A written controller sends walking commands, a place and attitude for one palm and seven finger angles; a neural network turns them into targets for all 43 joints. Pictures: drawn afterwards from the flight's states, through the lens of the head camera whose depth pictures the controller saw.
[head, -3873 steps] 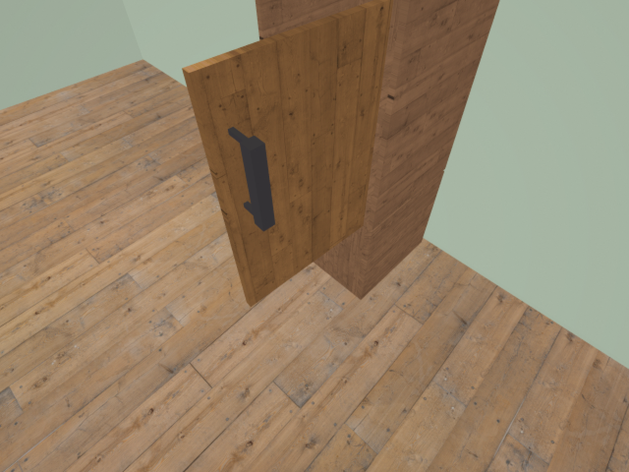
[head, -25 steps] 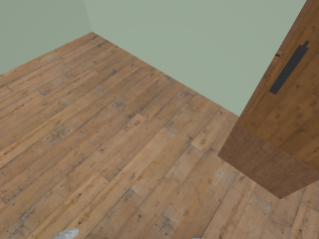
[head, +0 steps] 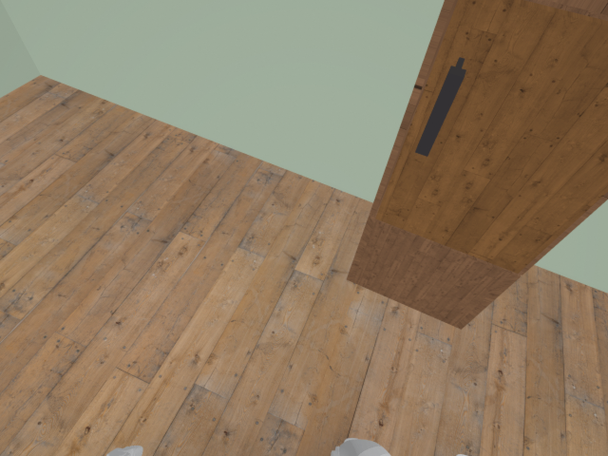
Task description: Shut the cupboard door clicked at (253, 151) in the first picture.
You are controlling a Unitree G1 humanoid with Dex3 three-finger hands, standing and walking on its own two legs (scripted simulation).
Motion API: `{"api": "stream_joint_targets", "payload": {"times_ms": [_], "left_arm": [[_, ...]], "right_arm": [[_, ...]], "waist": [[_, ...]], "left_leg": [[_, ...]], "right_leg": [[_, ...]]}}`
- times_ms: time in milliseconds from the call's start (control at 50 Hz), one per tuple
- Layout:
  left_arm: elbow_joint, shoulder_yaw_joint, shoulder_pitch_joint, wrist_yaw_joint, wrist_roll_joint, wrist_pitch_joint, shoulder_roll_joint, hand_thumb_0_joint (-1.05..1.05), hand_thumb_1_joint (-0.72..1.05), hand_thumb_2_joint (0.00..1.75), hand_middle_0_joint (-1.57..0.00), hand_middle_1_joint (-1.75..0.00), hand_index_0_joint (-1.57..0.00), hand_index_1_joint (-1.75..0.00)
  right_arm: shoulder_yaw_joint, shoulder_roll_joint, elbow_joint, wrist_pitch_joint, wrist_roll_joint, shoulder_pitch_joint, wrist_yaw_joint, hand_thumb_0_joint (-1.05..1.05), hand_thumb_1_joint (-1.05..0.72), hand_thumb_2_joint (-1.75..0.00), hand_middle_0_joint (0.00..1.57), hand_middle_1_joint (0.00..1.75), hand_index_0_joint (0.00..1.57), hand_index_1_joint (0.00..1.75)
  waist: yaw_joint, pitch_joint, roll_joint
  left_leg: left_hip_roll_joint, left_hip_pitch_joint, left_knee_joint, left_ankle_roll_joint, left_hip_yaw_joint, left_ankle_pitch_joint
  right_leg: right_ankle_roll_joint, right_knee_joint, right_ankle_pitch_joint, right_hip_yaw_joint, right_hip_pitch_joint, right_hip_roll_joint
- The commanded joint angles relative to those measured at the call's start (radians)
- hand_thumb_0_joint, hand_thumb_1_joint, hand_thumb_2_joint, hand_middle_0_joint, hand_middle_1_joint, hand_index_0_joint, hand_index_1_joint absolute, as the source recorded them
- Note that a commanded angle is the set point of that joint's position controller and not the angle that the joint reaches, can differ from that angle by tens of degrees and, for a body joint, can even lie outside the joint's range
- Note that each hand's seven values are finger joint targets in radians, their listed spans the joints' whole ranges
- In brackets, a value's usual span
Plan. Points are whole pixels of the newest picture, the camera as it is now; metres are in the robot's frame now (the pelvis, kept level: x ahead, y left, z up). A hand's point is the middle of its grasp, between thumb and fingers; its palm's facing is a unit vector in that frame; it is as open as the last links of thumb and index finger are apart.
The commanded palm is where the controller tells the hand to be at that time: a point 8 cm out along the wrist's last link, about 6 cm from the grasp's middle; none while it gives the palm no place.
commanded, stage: turn to face it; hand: left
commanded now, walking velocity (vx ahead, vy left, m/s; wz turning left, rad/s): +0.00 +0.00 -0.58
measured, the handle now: (440, 108) +0.71 -0.21 +0.06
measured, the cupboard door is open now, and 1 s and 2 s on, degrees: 1 1 1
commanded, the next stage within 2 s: take the last steps up to it in 0.54 s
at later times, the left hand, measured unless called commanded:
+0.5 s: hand (204, 454) +0.14 +0.14 -0.16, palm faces -0.22 -0.95 -0.24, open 7.4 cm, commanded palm none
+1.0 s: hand (248, 405) +0.21 +0.09 -0.16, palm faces -0.37 -0.91 -0.21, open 7.4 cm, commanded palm none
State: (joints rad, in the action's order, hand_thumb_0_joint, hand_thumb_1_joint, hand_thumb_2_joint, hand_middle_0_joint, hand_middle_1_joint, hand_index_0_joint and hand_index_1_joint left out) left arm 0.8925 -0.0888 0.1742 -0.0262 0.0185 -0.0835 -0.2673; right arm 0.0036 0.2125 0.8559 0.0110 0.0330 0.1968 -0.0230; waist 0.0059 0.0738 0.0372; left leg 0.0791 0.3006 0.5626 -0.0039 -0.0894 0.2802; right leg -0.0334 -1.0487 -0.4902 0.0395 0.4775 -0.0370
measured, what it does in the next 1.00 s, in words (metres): steps on the spot, turning right: right foot, then left foot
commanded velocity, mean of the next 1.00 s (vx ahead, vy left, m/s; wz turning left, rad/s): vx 0.11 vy -0.05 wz -0.27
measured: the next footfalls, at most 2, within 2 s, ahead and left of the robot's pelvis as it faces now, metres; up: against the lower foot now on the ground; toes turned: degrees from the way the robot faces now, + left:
right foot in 0.24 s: +0.01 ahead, -0.16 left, +0.00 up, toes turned -12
left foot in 0.58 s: +0.10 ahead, +0.08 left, +0.00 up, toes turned -11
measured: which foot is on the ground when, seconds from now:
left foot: down 0.00-0.24, up 0.26-0.56, down 0.58-0.98, up 1.00-1.00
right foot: up 0.00-0.22, down 0.24-0.58, up 0.60-0.96, down 0.98-1.00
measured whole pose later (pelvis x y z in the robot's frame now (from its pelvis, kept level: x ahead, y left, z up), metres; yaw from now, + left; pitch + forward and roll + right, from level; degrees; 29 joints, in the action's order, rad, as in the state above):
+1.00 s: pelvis +0.05 -0.06 -0.01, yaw -22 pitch +1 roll -1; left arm 0.98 -0.07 0.18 -0.05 0.03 -0.02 -0.22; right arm 0.04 0.23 1.05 0.02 0.03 0.35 -0.01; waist -0.04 0.02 -0.03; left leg 0.14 0.24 0.66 0.03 -0.12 0.45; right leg 0.03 -0.50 -0.29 -0.06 0.23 0.00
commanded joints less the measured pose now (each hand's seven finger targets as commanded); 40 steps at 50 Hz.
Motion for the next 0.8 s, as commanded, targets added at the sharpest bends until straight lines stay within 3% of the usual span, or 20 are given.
{"api": "stream_joint_targets", "payload": {"times_ms": [0,120,160,180,200,220,240,260,280,320,360,460,520,540,560,580,600,640,680,780], "left_arm": [[-0.098,-0.016,-0.033,-0.016,0.0,0.022,-0.056,0.0,0.9,0.9,-0.2,-0.3,-0.2,-0.3],[-0.104,-0.002,-0.073,-0.016,0.001,0.03,-0.035,0.0,0.9,0.9,-0.2,-0.3,-0.2,-0.3],[-0.087,-0.005,-0.015,-0.013,0.0,0.035,-0.044,0.0,0.9,0.9,-0.2,-0.3,-0.2,-0.3],[-0.07,-0.011,0.033,-0.01,0.002,0.041,-0.065,0.0,0.9,0.9,-0.2,-0.3,-0.2,-0.3],[-0.054,-0.023,0.093,0.0,0.01,0.051,-0.141,0.0,0.9,0.9,-0.2,-0.3,-0.2,-0.3],[-0.041,-0.041,0.122,0.016,0.016,0.062,-0.243,0.0,0.9,0.9,-0.2,-0.3,-0.2,-0.3],[-0.036,-0.035,0.165,0.023,0.0,0.061,-0.266,0.0,0.9,0.9,-0.2,-0.3,-0.2,-0.3],[-0.039,-0.04,0.105,0.036,0.007,0.064,-0.23,0.0,0.9,0.9,-0.2,-0.3,-0.2,-0.3],[-0.046,-0.028,0.062,0.04,0.004,0.065,-0.195,0.0,0.9,0.9,-0.2,-0.3,-0.2,-0.3],[-0.063,-0.013,-0.016,0.043,0.004,0.066,-0.145,0.0,0.9,0.9,-0.2,-0.3,-0.2,-0.3],[-0.064,-0.009,-0.017,0.04,0.007,0.066,-0.144,0.0,0.9,0.9,-0.2,-0.3,-0.2,-0.3],[-0.036,-0.017,0.009,0.038,0.01,0.061,-0.157,0.0,0.9,0.9,-0.2,-0.3,-0.2,-0.3],[-0.028,-0.013,-0.02,0.039,0.0,0.053,-0.124,0.0,0.9,0.9,-0.2,-0.3,-0.2,-0.3],[-0.039,-0.004,0.013,0.034,-0.007,0.046,-0.073,0.0,0.9,0.9,-0.2,-0.3,-0.2,-0.3],[-0.044,0.005,0.044,0.028,-0.012,0.044,-0.028,0.0,0.9,0.9,-0.2,-0.3,-0.2,-0.3],[-0.053,0.005,0.014,0.026,-0.004,0.042,-0.047,0.0,0.9,0.9,-0.2,-0.3,-0.2,-0.3],[-0.043,-0.001,-0.012,0.026,0.004,0.037,-0.048,0.0,0.9,0.9,-0.2,-0.3,-0.2,-0.3],[-0.022,-0.003,0.002,0.017,0.0,0.04,-0.036,0.0,0.9,0.9,-0.2,-0.3,-0.2,-0.3],[-0.012,0.004,-0.005,0.004,0.003,0.038,-0.018,0.0,0.9,0.9,-0.2,-0.3,-0.2,-0.3],[-0.02,0.011,-0.08,-0.024,0.009,0.045,-0.005,0.0,0.9,0.9,-0.2,-0.3,-0.2,-0.3]], "right_arm": [[0.065,0.198,-0.046,-0.022,0.001,0.05,-0.024,0.0,-0.9,-0.9,0.2,0.3,0.2,0.3],[0.086,0.229,-0.003,-0.008,0.001,0.084,-0.009,0.0,-0.9,-0.9,0.2,0.3,0.2,0.3],[0.09,0.239,-0.003,-0.004,-0.003,0.055,-0.005,0.0,-0.9,-0.9,0.2,0.3,0.2,0.3],[0.091,0.236,-0.005,-0.001,-0.009,0.039,-0.003,0.0,-0.9,-0.9,0.2,0.3,0.2,0.3],[0.087,0.195,-0.019,0.001,-0.018,0.036,0.003,0.0,-0.9,-0.9,0.2,0.3,0.2,0.3],[0.063,0.107,-0.064,0.004,-0.019,-0.004,0.01,0.0,-0.9,-0.9,0.2,0.3,0.2,0.3],[0.057,0.131,-0.076,0.019,-0.018,-0.037,0.005,0.0,-0.9,-0.9,0.2,0.3,0.2,0.3],[0.062,0.123,-0.065,0.02,-0.02,-0.047,-0.005,0.0,-0.9,-0.9,0.2,0.3,0.2,0.3],[0.063,0.141,-0.048,0.019,-0.019,-0.038,-0.007,0.0,-0.9,-0.9,0.2,0.3,0.2,0.3],[0.059,0.132,-0.008,0.016,-0.018,0.016,0.002,0.0,-0.9,-0.9,0.2,0.3,0.2,0.3],[0.058,0.11,0.003,0.023,-0.017,0.026,0.006,0.0,-0.9,-0.9,0.2,0.3,0.2,0.3],[0.053,0.091,0.003,0.014,-0.022,0.023,0.004,0.0,-0.9,-0.9,0.2,0.3,0.2,0.3],[0.05,0.1,0.039,-0.002,-0.023,0.117,-0.005,0.0,-0.9,-0.9,0.2,0.3,0.2,0.3],[0.057,0.159,0.043,-0.014,-0.013,0.128,-0.009,0.0,-0.9,-0.9,0.2,0.3,0.2,0.3],[0.069,0.241,0.034,-0.018,-0.003,0.136,-0.014,0.0,-0.9,-0.9,0.2,0.3,0.2,0.3],[0.072,0.247,0.033,-0.017,0.002,0.136,-0.023,0.0,-0.9,-0.9,0.2,0.3,0.2,0.3],[0.066,0.23,0.042,-0.021,0.005,0.136,-0.03,0.0,-0.9,-0.9,0.2,0.3,0.2,0.3],[0.051,0.18,0.032,-0.022,0.007,0.083,-0.03,0.0,-0.9,-0.9,0.2,0.3,0.2,0.3],[0.054,0.181,0.041,-0.023,0.011,0.093,-0.028,0.0,-0.9,-0.9,0.2,0.3,0.2,0.3],[0.075,0.202,0.097,-0.028,0.011,0.158,-0.019,0.0,-0.9,-0.9,0.2,0.3,0.2,0.3]], "waist": [[-0.018,-0.124,-0.221],[-0.047,-0.108,-0.276],[-0.012,-0.114,-0.25],[0.013,-0.124,-0.209],[0.041,-0.149,-0.028],[0.063,-0.116,0.265],[0.091,-0.124,0.178],[0.051,-0.119,0.221],[0.036,-0.1,0.23],[-0.015,-0.135,0.152],[-0.016,-0.124,0.124],[0.0,-0.1,0.138],[-0.05,-0.108,0.093],[-0.037,-0.125,-0.095],[-0.031,-0.136,-0.302],[-0.048,-0.115,-0.283],[-0.05,-0.102,-0.293],[-0.018,-0.095,-0.222],[-0.03,-0.113,-0.185],[-0.071,-0.062,-0.199]], "left_leg": [[0.246,-0.207,-0.198,-0.117,0.113,-0.488],[0.275,-0.162,-0.159,-0.113,0.049,-0.435],[0.268,-0.102,-0.1,-0.078,0.015,-0.362],[0.236,-0.048,-0.031,-0.037,-0.016,-0.289],[0.167,0.081,0.123,0.023,-0.07,-0.097],[0.009,0.316,0.367,0.079,-0.107,0.339],[0.015,0.303,0.503,0.069,0.032,0.354],[0.014,0.375,0.577,0.069,0.081,0.306],[0.027,0.382,0.604,0.074,0.1,0.252],[0.033,0.286,0.557,0.084,0.079,0.152],[0.005,0.206,0.465,0.085,0.048,0.125],[-0.035,0.111,0.202,0.072,0.026,0.114],[-0.029,-0.107,-0.104,0.054,0.046,-0.094],[0.094,-0.194,-0.195,0.007,0.18,-0.159],[0.283,-0.198,-0.245,-0.096,0.375,-0.252],[0.347,-0.169,-0.277,-0.165,0.433,-0.312],[0.33,-0.142,-0.27,-0.169,0.404,-0.392],[0.273,-0.129,-0.241,-0.167,0.288,-0.444],[0.249,-0.194,-0.254,-0.144,0.225,-0.304],[0.268,-0.199,-0.323,-0.129,0.204,0.021]], "right_leg": [[-0.024,-0.05,0.025,-0.043,0.071,0.058],[0.005,0.272,0.036,-0.128,-0.105,0.037],[0.021,0.442,0.16,-0.139,-0.225,0.027],[0.033,0.569,0.272,-0.133,-0.322,0.033],[0.075,0.694,0.374,0.03,-0.46,0.167],[0.185,0.753,0.614,0.343,-0.506,0.409],[0.26,0.741,0.619,0.358,-0.405,0.455],[0.264,0.732,0.627,0.361,-0.424,0.392],[0.253,0.721,0.635,0.308,-0.411,0.365],[0.221,0.682,0.672,0.166,-0.374,0.293],[0.211,0.693,0.629,0.139,-0.303,0.266],[0.218,0.683,0.574,0.202,-0.29,0.263],[0.14,0.593,0.464,0.183,-0.184,0.208],[0.085,0.493,0.32,0.123,-0.086,0.107],[0.034,0.341,0.072,0.004,-0.034,0.012],[0.023,0.151,-0.095,-0.007,0.009,0.003],[0.021,0.024,-0.087,0.029,0.021,0.025],[0.016,-0.018,-0.031,0.016,0.011,0.05],[0.013,0.037,0.001,-0.031,0.023,0.047],[0.025,0.232,0.045,-0.079,0.003,0.058]]}}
